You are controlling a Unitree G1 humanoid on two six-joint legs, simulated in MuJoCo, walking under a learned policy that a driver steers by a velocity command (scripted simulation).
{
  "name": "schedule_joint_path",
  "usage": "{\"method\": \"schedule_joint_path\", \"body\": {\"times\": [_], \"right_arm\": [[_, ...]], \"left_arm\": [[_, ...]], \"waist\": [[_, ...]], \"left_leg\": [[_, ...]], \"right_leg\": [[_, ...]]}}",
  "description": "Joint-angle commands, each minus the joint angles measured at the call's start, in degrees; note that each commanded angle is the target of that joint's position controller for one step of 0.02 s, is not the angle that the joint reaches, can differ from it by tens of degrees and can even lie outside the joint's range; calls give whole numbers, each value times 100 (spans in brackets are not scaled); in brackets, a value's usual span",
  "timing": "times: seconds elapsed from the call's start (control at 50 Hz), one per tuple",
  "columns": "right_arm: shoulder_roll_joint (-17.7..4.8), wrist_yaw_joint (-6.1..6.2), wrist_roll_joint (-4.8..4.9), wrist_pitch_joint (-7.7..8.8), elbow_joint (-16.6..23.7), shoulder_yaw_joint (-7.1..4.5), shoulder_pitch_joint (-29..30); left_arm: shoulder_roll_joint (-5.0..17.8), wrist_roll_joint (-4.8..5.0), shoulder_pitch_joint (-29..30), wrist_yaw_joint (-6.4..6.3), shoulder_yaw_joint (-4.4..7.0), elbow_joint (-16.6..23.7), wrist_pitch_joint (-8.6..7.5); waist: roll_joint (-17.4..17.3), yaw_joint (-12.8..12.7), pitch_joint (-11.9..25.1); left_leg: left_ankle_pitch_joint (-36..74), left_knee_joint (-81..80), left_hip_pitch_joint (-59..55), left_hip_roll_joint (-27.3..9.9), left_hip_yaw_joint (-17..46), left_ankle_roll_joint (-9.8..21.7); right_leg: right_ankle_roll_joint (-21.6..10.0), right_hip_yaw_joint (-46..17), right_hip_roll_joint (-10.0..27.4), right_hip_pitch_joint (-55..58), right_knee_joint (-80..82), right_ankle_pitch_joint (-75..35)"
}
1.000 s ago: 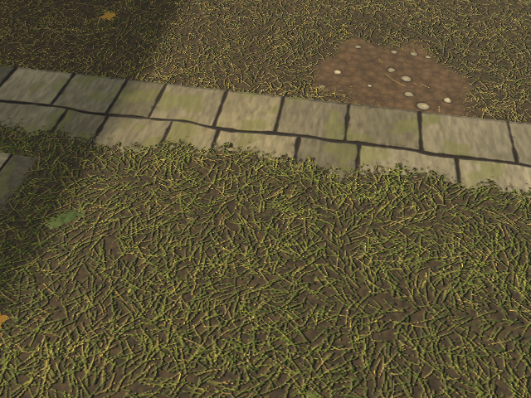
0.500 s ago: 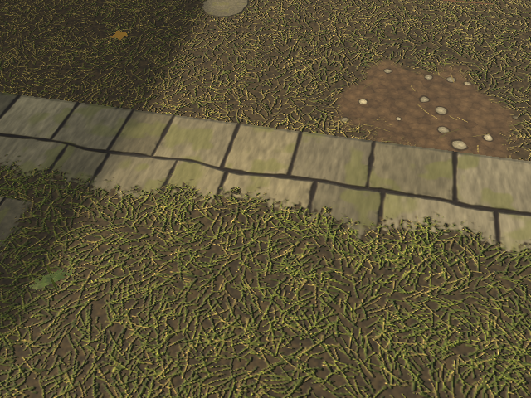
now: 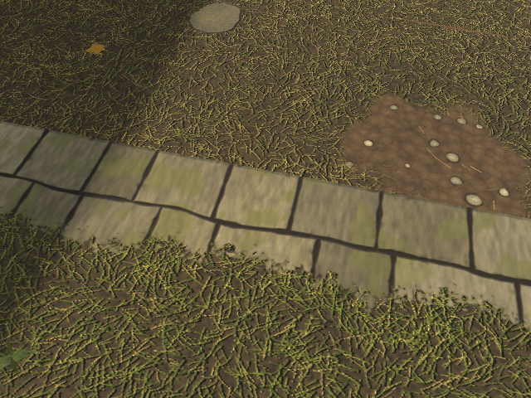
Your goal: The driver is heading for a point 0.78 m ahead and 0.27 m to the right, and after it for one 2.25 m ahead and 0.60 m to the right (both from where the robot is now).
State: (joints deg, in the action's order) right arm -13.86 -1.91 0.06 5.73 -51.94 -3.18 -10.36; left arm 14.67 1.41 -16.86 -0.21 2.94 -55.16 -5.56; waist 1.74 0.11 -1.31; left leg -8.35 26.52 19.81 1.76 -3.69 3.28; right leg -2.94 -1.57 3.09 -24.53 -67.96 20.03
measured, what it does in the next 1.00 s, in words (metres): walks ahead, turning right: right foot, then left foot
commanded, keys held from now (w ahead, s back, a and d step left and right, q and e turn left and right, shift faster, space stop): w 0.10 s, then w+e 0.90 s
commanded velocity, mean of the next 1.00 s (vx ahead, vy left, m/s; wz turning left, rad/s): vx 0.50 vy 0.00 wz -0.40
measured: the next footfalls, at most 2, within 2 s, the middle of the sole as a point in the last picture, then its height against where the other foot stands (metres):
right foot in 0.44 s outside the picture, level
left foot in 0.94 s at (284, 304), level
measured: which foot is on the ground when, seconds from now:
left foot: down 0.00-0.46, up 0.48-0.92, down 0.94-1.00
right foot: up 0.00-0.42, down 0.44-0.96, up 0.98-1.00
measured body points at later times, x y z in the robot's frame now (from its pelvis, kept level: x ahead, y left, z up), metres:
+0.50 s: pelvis +0.28 -0.06 -0.02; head +0.32 -0.07 +0.43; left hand +0.49 +0.16 -0.12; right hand +0.25 -0.33 -0.16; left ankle +0.09 +0.09 -0.67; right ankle +0.37 -0.15 -0.74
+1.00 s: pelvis +0.56 -0.09 -0.01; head +0.59 -0.10 +0.44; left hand +0.72 +0.15 -0.13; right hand +0.65 -0.41 -0.09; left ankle +0.69 -0.03 -0.74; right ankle +0.38 -0.15 -0.69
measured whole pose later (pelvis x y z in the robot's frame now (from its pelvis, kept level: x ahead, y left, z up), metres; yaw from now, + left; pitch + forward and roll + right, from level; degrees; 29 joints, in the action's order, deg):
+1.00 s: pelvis +0.56 -0.09 -0.01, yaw -27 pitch +3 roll +1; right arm -14.6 -0.7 -0.4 7.7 -42.8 -3.1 -2.4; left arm 16.3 1.7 -21.3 -1.0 4.4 -45.6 -2.4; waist 1.7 -3.2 -0.1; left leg -7.2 29.8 25.5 2.0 0.3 1.2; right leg -2.6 -10.7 -5.1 -13.9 -52.9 28.5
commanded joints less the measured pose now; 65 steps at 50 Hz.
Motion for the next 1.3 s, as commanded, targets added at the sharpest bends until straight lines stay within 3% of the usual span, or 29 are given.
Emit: {"method": "schedule_joint_path", "body": {"times": [0.02, 0.1, 0.2, 0.32, 0.38, 0.42, 0.44, 0.46, 0.48, 0.5, 0.52, 0.54, 0.56, 0.58, 0.64, 0.7, 0.76, 0.86, 0.9, 0.92, 0.94, 0.96, 0.98, 1.0, 1.02, 1.06, 1.1, 1.18, 1.3], "right_arm": [[-447, -19, -53, 90, 141, -66, -114], [-737, 112, -37, 98, -62, -127, -549], [-788, 229, -36, 61, -199, -118, -842], [-820, 266, -6, -57, -442, -148, -1239], [-984, 314, 29, -158, -374, -202, -1020], [-1127, 370, 33, -246, -268, -241, -827], [-1095, 393, 30, -264, -184, -214, -773], [-881, 386, -106, -184, 3, -117, -860], [-164, 255, -85, 48, 190, 119, -1280], [-763, 157, 111, 285, 253, -24, -721], [-900, 124, 248, 384, 420, -54, -247], [-829, 160, 175, 398, 428, -56, -100], [-882, 209, 49, 343, 417, -127, -53], [-851, 213, 9, 252, 452, -152, -133], [-652, 257, -83, 73, 600, -154, -60], [-547, 275, -107, 48, 852, -121, 659], [-438, 218, -44, 90, 1047, -70, 1224], [-736, 112, 36, 202, 1295, -132, 1531], [-867, 96, 48, 274, 1239, -186, 1174], [-995, 122, 12, 303, 1105, -260, 642], [-1253, 159, -85, 324, 997, -344, -191], [-1762, 199, -171, 251, 865, -492, -1035], [-1449, 154, -34, 192, 809, -423, -1081], [-981, 164, 14, 155, 932, -298, -765], [-825, 176, -9, 99, 995, -238, -451], [-612, 170, -72, 64, 951, -150, -59], [-638, 154, -78, 102, 891, -165, 40], [-973, 203, -63, 92, 786, -277, 117], [-1190, 335, 69, -174, 684, -305, -6]], "left_arm": [[312, -35, -258, -60, 139, 287, 49], [342, -109, 392, -90, 184, 525, 125], [187, -43, 1166, 34, 128, 731, 100], [127, 0, 1986, 237, 46, 1158, 95], [242, -10, 1914, 358, 82, 1325, 83], [557, -24, 1014, 375, 261, 1195, 103], [901, -15, 73, 327, 448, 963, 119], [1482, -29, -792, 196, 610, 834, 173], [1653, -21, -652, 227, 586, 939, 122], [1141, -61, -715, 215, 454, 920, 120], [857, -70, -418, 186, 385, 982, 101], [748, -70, 12, 200, 336, 1100, 81], [589, -85, 328, 197, 283, 1206, 74], [543, -133, 452, 182, 248, 1276, 77], [786, -83, 327, 92, 304, 1301, 58], [938, -44, 35, -15, 352, 1272, 84], [934, -20, -204, -44, 358, 1224, 132], [892, 16, -456, -86, 362, 1145, 212], [911, -12, -347, -114, 376, 1209, 257], [793, -27, -248, -109, 332, 1278, 266], [520, -83, -121, -77, 225, 1406, 244], [187, 32, -804, -73, 122, 1529, 186], [478, 82, -990, -78, 121, 1547, 158], [958, 93, -597, -74, 244, 1514, 187], [991, 40, -214, -79, 266, 1583, 232], [817, -24, 19, -42, 294, 1687, 280], [579, 27, -39, -14, 266, 1723, 360], [441, -57, 154, -30, 236, 1975, 429], [402, -67, 989, 237, 218, 2300, 442]], "waist": [[-666, -123, 325], [-450, -51, 14], [-494, 199, -111], [-399, 475, -427], [-572, 277, -269], [-741, -258, 360], [-584, -701, 862], [400, -873, 1534], [1509, -360, 2198], [797, -653, 2075], [514, -625, 1355], [-203, -350, 897], [-348, -153, 643], [-245, 22, 544], [-75, 135, 334], [43, -79, 149], [248, -319, 105], [381, -365, 132], [556, -136, 228], [546, 141, 497], [252, 540, 1186], [-1227, 480, 2130], [-1936, 408, 2168], [-1196, 483, 1338], [-715, 430, 789], [-696, 157, 189], [-806, 44, 32], [-682, -82, 158], [-705, 219, 275]], "left_leg": [[282, -1753, -844, -1444, 1670, 956], [973, -1995, -953, -1437, 1266, 1041], [1059, -2099, -1340, -1307, 511, 725], [1453, -1800, -2524, -1683, 51, 619], [3195, -1111, -2796, -1780, -208, 458], [5091, 278, -2663, -1653, -474, 276], [4796, 1568, -1985, -1401, -612, 78], [2336, 3555, -378, -1005, -693, -158], [-2305, 5354, 1902, 276, 193, -418], [-2150, 5649, 2517, -132, 1071, -226], [-1680, 5416, 2729, -390, 960, -94], [-1280, 4863, 2432, -646, 915, -88], [-1096, 4345, 2046, -801, 876, -146], [-1007, 4126, 1693, -881, 897, -198], [-667, 3261, 1543, -845, 740, -472], [456, 1923, 1552, -637, 663, -616], [1356, 780, 1115, -347, 607, -586], [970, 65, 891, -212, 839, -448], [525, -116, 379, -171, 778, -294], [548, -310, -414, -197, 716, -138], [475, -107, -1830, -887, 1268, 198], [-374, -247, -4094, -2221, 3419, 1081], [-1477, -762, -4275, -2699, 4851, 1274], [-1939, -878, -3535, -2490, 4173, 1009], [-1519, -972, -2741, -2253, 3345, 789], [-584, -1333, -1574, -1811, 2291, 641], [268, -1582, -1095, -1638, 1595, 671], [3126, -1401, -1147, -1628, 457, 781], [2919, -1036, -1528, -1556, -360, 535]], "right_leg": [[-33, -238, 564, -871, 151, -551], [168, -183, 626, -1552, 1127, -1435], [140, -35, 425, -1581, 2551, -2713], [-57, 76, 199, -1973, 3316, -2315], [-275, 465, -55, -1459, 3435, -1521], [-512, 841, -528, -65, 3488, -1214], [-735, 645, -630, 1384, 3756, -1501], [-1187, -1198, 579, 3169, 3786, -1715], [-2346, -4525, 1802, 4814, 4842, -896], [-1993, -4202, 1571, 4783, 5060, -662], [-1712, -3235, 1335, 4100, 5049, -1023], [-1535, -2587, 1091, 3135, 5148, -1593], [-1433, -2163, 911, 2412, 5259, -2077], [-1421, -2003, 794, 1929, 5403, -2288], [-1468, -1611, 619, 1257, 5634, -2653], [-1245, -1306, 340, 1031, 5648, -2472], [-984, -1248, 161, 918, 5537, -1930], [-864, -1996, 467, 1670, 4901, -1587], [-778, -2237, 491, 1812, 4507, -1846], [-638, -2147, 248, 1696, 4029, -2158], [-439, -1784, -69, 1101, 2760, -1940], [23, -947, -874, -859, 798, -267], [83, -903, -656, -1879, -204, 1433], [108, -964, -338, -2211, -648, 992], [136, -718, -117, -2126, -661, 539], [136, -620, 222, -1738, -174, -3], [179, -459, 314, -1449, 30, -201], [386, -235, 273, -1420, 1013, -900], [251, 258, 45, -702, 2872, -2050]]}}
Keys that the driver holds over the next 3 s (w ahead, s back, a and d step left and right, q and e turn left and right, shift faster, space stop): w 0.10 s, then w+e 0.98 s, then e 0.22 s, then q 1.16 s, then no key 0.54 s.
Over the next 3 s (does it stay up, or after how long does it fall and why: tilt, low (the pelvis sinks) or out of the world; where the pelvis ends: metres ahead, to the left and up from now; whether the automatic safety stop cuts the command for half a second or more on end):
stays up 0.79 -0.19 0.00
